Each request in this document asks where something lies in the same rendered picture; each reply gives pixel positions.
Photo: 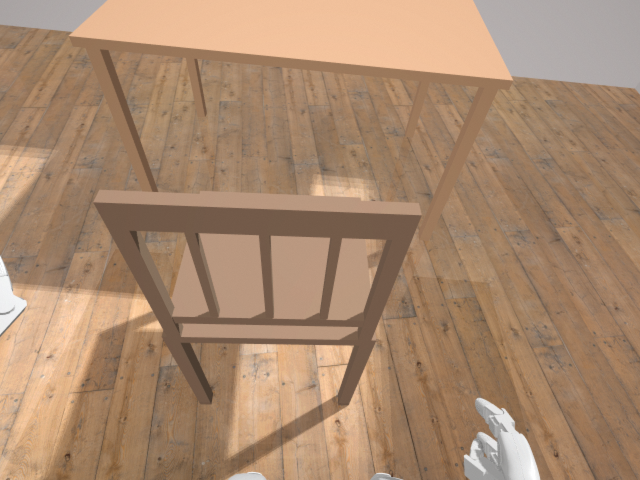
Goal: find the chair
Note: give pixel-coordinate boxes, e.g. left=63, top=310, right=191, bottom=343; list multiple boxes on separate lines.
left=93, top=190, right=422, bottom=405

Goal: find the left robot hand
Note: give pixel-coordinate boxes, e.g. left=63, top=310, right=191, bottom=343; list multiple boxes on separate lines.
left=0, top=256, right=27, bottom=337

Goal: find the right robot hand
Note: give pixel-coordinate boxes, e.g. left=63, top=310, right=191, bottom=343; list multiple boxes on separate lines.
left=464, top=398, right=540, bottom=480

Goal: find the table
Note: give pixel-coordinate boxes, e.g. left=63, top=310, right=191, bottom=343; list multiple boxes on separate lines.
left=69, top=0, right=513, bottom=241

